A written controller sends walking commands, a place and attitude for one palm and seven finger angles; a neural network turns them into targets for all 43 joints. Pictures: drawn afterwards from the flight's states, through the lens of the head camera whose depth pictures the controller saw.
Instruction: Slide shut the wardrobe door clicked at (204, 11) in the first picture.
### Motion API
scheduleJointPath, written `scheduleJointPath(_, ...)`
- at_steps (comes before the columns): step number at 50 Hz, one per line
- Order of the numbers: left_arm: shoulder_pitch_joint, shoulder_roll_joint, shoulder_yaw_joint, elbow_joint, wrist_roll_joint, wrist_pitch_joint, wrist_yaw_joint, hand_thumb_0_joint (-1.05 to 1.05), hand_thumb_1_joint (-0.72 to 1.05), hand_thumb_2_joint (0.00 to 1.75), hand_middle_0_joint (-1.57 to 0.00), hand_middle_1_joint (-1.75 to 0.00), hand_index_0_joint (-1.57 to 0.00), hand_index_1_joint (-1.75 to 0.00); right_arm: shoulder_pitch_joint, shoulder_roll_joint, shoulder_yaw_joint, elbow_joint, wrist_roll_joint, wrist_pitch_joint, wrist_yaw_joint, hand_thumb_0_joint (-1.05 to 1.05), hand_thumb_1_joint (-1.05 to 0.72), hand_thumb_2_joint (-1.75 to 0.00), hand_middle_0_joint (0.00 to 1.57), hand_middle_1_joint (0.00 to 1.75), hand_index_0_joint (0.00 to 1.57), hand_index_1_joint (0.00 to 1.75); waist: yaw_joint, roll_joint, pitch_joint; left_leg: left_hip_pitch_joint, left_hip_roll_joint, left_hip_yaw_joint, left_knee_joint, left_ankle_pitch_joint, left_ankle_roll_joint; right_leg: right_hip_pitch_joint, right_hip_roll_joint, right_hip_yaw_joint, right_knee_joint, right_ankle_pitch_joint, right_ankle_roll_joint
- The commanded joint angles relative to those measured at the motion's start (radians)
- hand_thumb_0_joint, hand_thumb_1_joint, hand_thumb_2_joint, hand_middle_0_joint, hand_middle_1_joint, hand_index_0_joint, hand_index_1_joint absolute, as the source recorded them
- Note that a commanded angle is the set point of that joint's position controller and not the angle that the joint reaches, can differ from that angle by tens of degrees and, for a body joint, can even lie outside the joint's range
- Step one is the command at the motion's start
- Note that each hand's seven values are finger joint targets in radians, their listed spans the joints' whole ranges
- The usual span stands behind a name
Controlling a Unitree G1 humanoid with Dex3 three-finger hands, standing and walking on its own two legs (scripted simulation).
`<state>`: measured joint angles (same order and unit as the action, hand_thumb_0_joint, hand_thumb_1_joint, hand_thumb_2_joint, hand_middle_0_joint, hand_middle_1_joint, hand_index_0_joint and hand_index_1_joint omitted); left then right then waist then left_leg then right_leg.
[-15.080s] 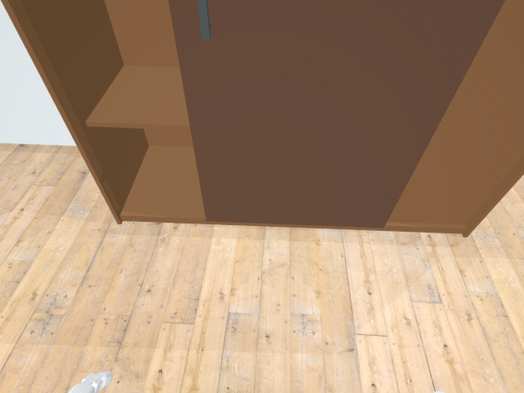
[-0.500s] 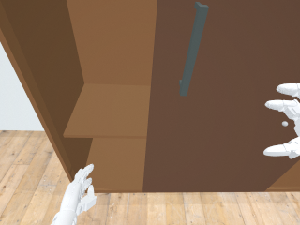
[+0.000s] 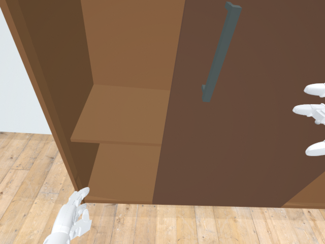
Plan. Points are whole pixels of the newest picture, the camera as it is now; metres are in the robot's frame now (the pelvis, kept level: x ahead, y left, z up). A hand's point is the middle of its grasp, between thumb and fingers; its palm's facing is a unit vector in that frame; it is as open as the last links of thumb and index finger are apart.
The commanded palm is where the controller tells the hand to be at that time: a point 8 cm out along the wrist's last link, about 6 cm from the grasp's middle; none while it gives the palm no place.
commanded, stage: raise the hand with hooked fingers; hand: right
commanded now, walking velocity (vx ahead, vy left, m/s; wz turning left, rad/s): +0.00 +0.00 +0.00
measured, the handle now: (216, 57) +0.51 -0.12 +0.26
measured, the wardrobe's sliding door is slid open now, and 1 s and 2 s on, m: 0.41 0.41 0.41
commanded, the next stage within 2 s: move the hooked fingers beside the handle in 0.28 s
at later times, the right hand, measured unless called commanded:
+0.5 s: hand (306, 112) +0.29 -0.24 +0.27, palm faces -0.01 +0.98 -0.18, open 14.0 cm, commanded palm +0.27 -0.30 +0.28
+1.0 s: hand (300, 84) +0.36 -0.25 +0.29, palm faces +0.09 +0.99 -0.08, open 14.0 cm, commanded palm +0.32 -0.28 +0.27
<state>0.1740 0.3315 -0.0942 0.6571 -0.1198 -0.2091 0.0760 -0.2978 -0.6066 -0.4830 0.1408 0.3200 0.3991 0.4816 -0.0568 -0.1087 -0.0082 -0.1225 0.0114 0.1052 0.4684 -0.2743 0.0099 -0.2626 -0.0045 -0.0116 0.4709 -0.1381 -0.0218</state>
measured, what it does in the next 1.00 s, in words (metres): stands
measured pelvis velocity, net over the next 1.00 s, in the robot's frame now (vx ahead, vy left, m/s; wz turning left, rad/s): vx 0.03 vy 0.00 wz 0.02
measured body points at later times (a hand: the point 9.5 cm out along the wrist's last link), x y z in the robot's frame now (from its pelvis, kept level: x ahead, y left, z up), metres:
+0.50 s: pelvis +0.02 +0.00 +0.00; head -0.02 +0.04 +0.45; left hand +0.22 +0.23 -0.07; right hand +0.28 -0.29 +0.28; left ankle -0.01 +0.11 -0.74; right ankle +0.08 -0.11 -0.74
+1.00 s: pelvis +0.03 +0.00 +0.00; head -0.01 +0.03 +0.45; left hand +0.23 +0.22 -0.07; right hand +0.34 -0.31 +0.29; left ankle -0.01 +0.11 -0.74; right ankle +0.08 -0.11 -0.74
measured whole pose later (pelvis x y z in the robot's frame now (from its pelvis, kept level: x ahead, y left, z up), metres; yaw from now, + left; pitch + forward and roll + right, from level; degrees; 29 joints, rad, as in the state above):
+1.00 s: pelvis +0.03 +0.00 +0.00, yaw +1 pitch -4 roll +0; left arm 0.15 0.27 -0.11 0.68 -0.10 -0.18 0.07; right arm -0.48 -0.54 -0.45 0.17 0.30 0.41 0.34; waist -0.04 -0.08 -0.04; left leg -0.08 0.02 0.08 0.45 -0.30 0.01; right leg -0.22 0.00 -0.03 0.46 -0.18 -0.02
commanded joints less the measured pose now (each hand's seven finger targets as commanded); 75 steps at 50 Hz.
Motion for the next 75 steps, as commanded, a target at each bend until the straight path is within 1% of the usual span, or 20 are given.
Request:
scheduleJointPath(1,-0.22,0.083,0.035,-0.223,0.018,-0.085,0.009,0.0,0.9,0.9,-0.2,-0.3,-0.2,-0.3,-0.398,-0.461,-0.25,-0.59,0.067,-0.154,-0.018,0.0,0.5,-0.3,0.3,1.2,0.3,1.2,-0.029,-0.022,-0.375,-0.035,-0.002,-0.074,-0.109,0.1,0.009,0.309,0.019,0.071,-0.027,0.036,-0.02)
scheduleJointPath(3,-0.195,0.074,0.037,-0.215,0.034,-0.101,0.017,0.0,0.9,0.9,-0.2,-0.3,-0.2,-0.3,-0.338,-0.447,-0.303,-0.621,0.068,-0.2,-0.07,0.0,0.5,-0.3,0.3,1.2,0.3,1.2,-0.029,-0.064,-0.365,-0.023,-0.009,-0.059,-0.096,0.144,0.019,0.312,0.013,0.07,-0.037,0.078,-0.019)
scheduleJointPath(6,-0.171,0.067,0.043,-0.157,0.034,-0.097,0.014,0.0,0.9,0.9,-0.2,-0.3,-0.2,-0.3,-0.262,-0.378,-0.305,-0.387,0.069,-0.174,-0.111,0.0,0.5,-0.3,0.3,1.2,0.3,1.2,-0.029,-0.032,-0.165,-0.086,-0.018,-0.042,-0.132,0.088,0.016,0.211,0.008,0.064,-0.058,0.004,-0.014)
scheduleJointPath(10,-0.152,0.09,0.046,-0.127,0.016,-0.085,0.015,0.0,0.9,0.9,-0.2,-0.3,-0.2,-0.3,-0.257,-0.23,-0.092,-0.07,0.015,-0.081,-0.075,0.0,0.5,-0.3,0.3,1.2,0.3,1.2,0.015,0.043,0.07,-0.214,-0.018,-0.047,-0.165,-0.016,-0.002,0.119,0.01,0.063,-0.085,-0.112,-0.013)
scheduleJointPath(14,-0.165,0.101,0.054,-0.174,-0.003,-0.074,0.011,0.0,0.9,0.9,-0.2,-0.3,-0.2,-0.3,-0.28,-0.157,0.032,-0.124,0.002,-0.049,-0.024,0.0,0.5,-0.3,0.3,1.2,0.3,1.2,0.023,0.072,-0.065,-0.186,-0.001,-0.068,-0.141,0.027,-0.01,0.173,0.018,0.06,-0.048,-0.082,-0.017)
scheduleJointPath(20,-0.208,0.083,0.039,-0.227,0.015,-0.091,0.015,0.0,0.9,0.9,-0.2,-0.3,-0.2,-0.3,-0.407,-0.397,-0.222,-0.567,0.08,-0.149,0.002,0.0,0.5,-0.3,0.3,1.2,0.3,1.2,-0.02,0.015,-0.44,0.01,-0.004,-0.071,-0.076,0.273,-0.005,0.346,0.034,0.061,-0.004,0.126,-0.03)
scheduleJointPath(23,-0.176,0.065,0.034,-0.171,0.03,-0.101,0.015,0.0,0.9,0.9,-0.2,-0.3,-0.2,-0.3,-0.377,-0.356,-0.243,-0.447,0.078,-0.187,-0.07,0.0,0.5,-0.3,0.3,1.2,0.3,1.2,-0.007,0.01,-0.268,-0.072,-0.021,-0.041,-0.101,0.207,0.005,0.288,0.019,0.067,-0.029,0.079,-0.022)
scheduleJointPath(26,-0.178,0.07,0.041,-0.123,0.027,-0.09,0.006,0.0,0.9,0.9,-0.2,-0.3,-0.2,-0.3,-0.322,-0.279,-0.195,-0.19,0.052,-0.11,-0.102,0.0,0.5,-0.3,0.3,1.2,0.3,1.2,-0.02,0.005,-0.081,-0.13,-0.019,-0.037,-0.124,0.143,0.01,0.192,0.016,0.068,-0.06,0.02,-0.017)
scheduleJointPath(29,-0.18,0.075,0.039,-0.14,0.016,-0.066,0.003,0.0,0.9,0.9,-0.2,-0.3,-0.2,-0.3,-0.307,-0.179,-0.04,-0.105,0.003,-0.043,-0.078,0.0,0.5,-0.3,0.3,1.2,0.3,1.2,0.005,0.014,0.001,-0.175,-0.009,-0.043,-0.126,0.121,0.003,0.157,0.018,0.062,-0.07,-0.011,-0.014)
scheduleJointPath(33,-0.192,0.083,0.043,-0.181,0.0,-0.048,0.0,0.0,0.9,0.9,-0.2,-0.3,-0.2,-0.3,-0.374,-0.113,0.075,-0.184,0.003,-0.01,-0.036,0.0,0.5,-0.3,0.3,1.2,0.3,1.2,0.026,0.058,-0.127,-0.154,-0.004,-0.048,-0.112,0.149,-0.003,0.225,0.021,0.064,-0.048,0.003,-0.023)
scheduleJointPath(39,-0.195,0.068,0.036,-0.192,0.026,-0.077,0.013,0.0,0.9,0.9,-0.2,-0.3,-0.2,-0.3,-0.603,-0.277,-0.092,-0.507,0.032,-0.155,-0.097,0.0,0.5,-0.3,0.3,1.2,0.3,1.2,0.012,-0.034,-0.411,-0.061,-0.014,-0.046,-0.085,0.217,0.013,0.398,0.022,0.085,-0.03,0.113,-0.019)
scheduleJointPath(41,-0.181,0.064,0.037,-0.164,0.038,-0.074,0.01,0.0,0.9,0.9,-0.2,-0.3,-0.2,-0.3,-0.511,-0.319,-0.171,-0.449,0.03,-0.171,-0.148,0.0,0.5,-0.3,0.3,1.2,0.3,1.2,-0.013,-0.006,-0.377,-0.04,-0.018,-0.039,-0.091,0.23,0.016,0.351,0.015,0.082,-0.035,0.134,-0.016)
scheduleJointPath(47,-0.193,0.072,0.04,-0.127,0.019,-0.018,-0.002,0.0,0.9,0.9,-0.2,-0.3,-0.2,-0.3,-0.417,-0.144,-0.01,-0.034,-0.018,-0.006,-0.152,0.0,0.5,-0.3,0.3,1.2,0.3,1.2,0.001,0.063,-0.067,-0.118,-0.009,-0.036,-0.116,0.181,0.007,0.166,0.014,0.059,-0.081,0.039,-0.012)
scheduleJointPath(51,-0.189,0.079,0.049,-0.168,0.006,-0.002,-0.009,0.0,0.9,0.9,-0.2,-0.3,-0.2,-0.3,-0.437,-0.083,0.089,-0.079,-0.022,0.038,-0.105,0.0,0.5,-0.3,0.3,1.2,0.3,1.2,0.02,0.105,-0.144,-0.114,-0.005,-0.042,-0.11,0.21,0.006,0.212,0.012,0.06,-0.059,0.057,-0.022)
scheduleJointPath(55,-0.197,0.068,0.044,-0.205,0.018,-0.023,0.003,0.0,0.9,0.9,-0.2,-0.3,-0.2,-0.3,-0.673,-0.179,0.023,-0.397,-0.001,-0.095,-0.117,0.0,0.5,-0.3,0.3,1.2,0.3,1.2,0.028,0.032,-0.371,-0.07,-0.012,-0.048,-0.086,0.251,0.013,0.373,0.02,0.073,-0.037,0.131,-0.025)
scheduleJointPath(58,-0.176,0.065,0.042,-0.165,0.035,-0.042,0.012,0.0,0.9,0.9,-0.2,-0.3,-0.2,-0.3,-0.733,-0.197,-0.028,-0.419,0.005,-0.177,-0.178,0.0,0.5,-0.3,0.3,1.2,0.3,1.2,0.034,-0.009,-0.378,-0.079,-0.02,-0.042,-0.095,0.212,0.017,0.406,0.01,0.089,-0.046,0.119,-0.016)
scheduleJointPath(61,-0.163,0.07,0.048,-0.112,0.042,-0.028,0.013,0.0,0.9,0.9,-0.2,-0.3,-0.2,-0.3,-0.632,-0.236,-0.096,-0.18,-0.018,-0.137,-0.224,0.0,0.5,-0.3,0.3,1.2,0.3,1.2,0.003,0.024,-0.286,-0.051,-0.019,-0.044,-0.112,0.211,0.017,0.305,0.012,0.071,-0.061,0.098,-0.015)
scheduleJointPath(66,-0.153,0.085,0.052,-0.098,0.016,0.013,0.01,0.0,0.9,0.9,-0.2,-0.3,-0.2,-0.3,-0.594,-0.1,0.085,0.168,-0.064,0.018,-0.203,0.0,0.5,-0.3,0.3,1.2,0.3,1.2,0.032,0.116,-0.06,-0.13,-0.007,-0.051,-0.145,0.119,0.007,0.156,0.009,0.055,-0.091,-0.021,-0.019)
scheduleJointPath(71,-0.148,0.07,0.056,-0.151,0.018,0.0,0.008,0.0,0.9,0.9,-0.2,-0.3,-0.2,-0.3,-0.813,-0.059,0.173,-0.062,-0.054,-0.088,-0.165,0.0,0.5,-0.3,0.3,1.2,0.3,1.2,0.067,0.064,-0.255,-0.103,-0.005,-0.059,-0.118,0.216,0.013,0.291,0.014,0.055,-0.047,0.065,-0.031)
scheduleJointPath(75,-0.13,0.075,0.058,-0.148,0.036,-0.027,0.012,0.0,0.9,0.9,-0.2,-0.3,-0.2,-0.3,-0.91,-0.201,0.005,-0.174,-0.036,-0.213,-0.197,0.0,0.5,-0.3,0.3,1.2,0.3,1.2,0.042,0.025,-0.439,-0.031,-0.015,-0.059,-0.09,0.309,0.019,0.403,0.018,0.068,-0.035,0.174,-0.025)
